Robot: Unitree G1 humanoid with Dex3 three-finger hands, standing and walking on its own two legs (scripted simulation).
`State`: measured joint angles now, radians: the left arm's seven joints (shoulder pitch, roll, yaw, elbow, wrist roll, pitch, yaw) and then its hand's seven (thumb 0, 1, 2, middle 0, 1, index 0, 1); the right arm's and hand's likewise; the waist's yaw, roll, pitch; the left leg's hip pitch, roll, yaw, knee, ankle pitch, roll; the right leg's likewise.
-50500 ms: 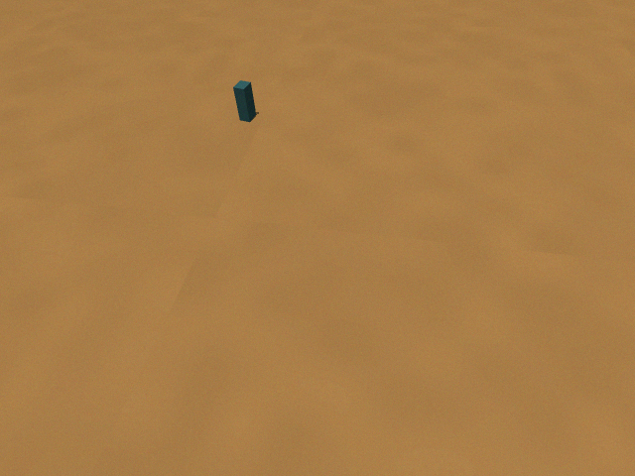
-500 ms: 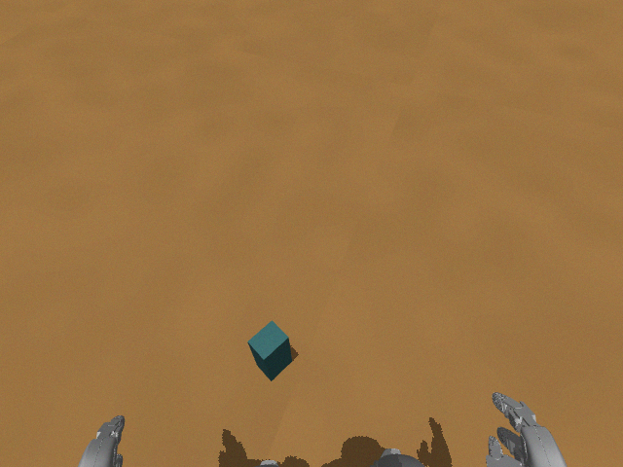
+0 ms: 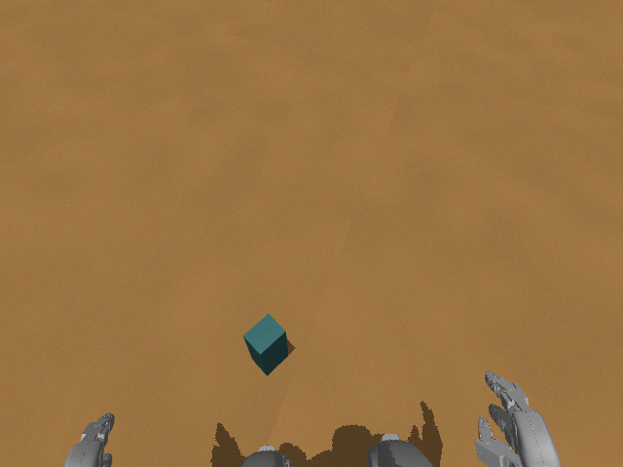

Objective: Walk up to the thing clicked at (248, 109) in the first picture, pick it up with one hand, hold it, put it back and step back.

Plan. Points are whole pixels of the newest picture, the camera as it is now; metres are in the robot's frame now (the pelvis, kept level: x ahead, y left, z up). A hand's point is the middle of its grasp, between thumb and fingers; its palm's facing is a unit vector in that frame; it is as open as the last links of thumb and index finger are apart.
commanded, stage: go down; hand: left
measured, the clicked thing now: (267, 346) +0.47 +0.13 -0.59
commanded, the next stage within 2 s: approach in 1.86 s
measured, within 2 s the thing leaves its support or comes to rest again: neither
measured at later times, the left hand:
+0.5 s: hand (136, 431) +0.21 +0.28 -0.16, palm faces +0.13 -0.96 -0.24, open 16.3 cm
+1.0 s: hand (147, 357) +0.34 +0.31 -0.23, palm faces +0.04 -0.99 -0.11, open 17.2 cm
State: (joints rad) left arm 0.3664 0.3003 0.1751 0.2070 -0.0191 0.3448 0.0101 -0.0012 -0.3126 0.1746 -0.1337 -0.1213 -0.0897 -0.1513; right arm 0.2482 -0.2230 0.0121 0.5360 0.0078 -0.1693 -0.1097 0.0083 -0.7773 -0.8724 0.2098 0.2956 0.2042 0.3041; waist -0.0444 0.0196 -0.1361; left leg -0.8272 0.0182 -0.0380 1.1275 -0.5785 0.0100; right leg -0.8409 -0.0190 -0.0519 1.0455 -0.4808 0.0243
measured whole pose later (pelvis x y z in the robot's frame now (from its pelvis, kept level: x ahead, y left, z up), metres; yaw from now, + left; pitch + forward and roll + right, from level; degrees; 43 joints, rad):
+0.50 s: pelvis -0.04 -0.01 -0.07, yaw +0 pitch +23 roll -3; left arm 0.04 0.42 0.32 0.50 -0.09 0.02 -0.15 0.00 -0.33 0.12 -0.14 -0.07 -0.10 -0.10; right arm 0.20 -0.27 0.01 0.56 0.00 -0.26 -0.09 0.01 -0.83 -0.89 0.21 0.30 0.20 0.30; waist -0.05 -0.01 -0.16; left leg -1.21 0.01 -0.05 1.44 -0.63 0.00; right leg -1.23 -0.03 -0.05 1.36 -0.53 0.02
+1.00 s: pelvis -0.08 -0.01 -0.21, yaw -1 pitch +33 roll -4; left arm -0.57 0.70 0.60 1.04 -0.15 -0.39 -0.56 -0.01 -0.46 0.07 -0.05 -0.02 -0.03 -0.03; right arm 0.18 -0.33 0.06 0.67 -0.02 -0.19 -0.03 0.01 -0.86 -0.89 0.21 0.29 0.21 0.30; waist -0.11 -0.01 -0.16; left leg -1.80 0.00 -0.06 1.93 -0.71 -0.01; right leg -1.83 -0.04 -0.05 1.84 -0.60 0.00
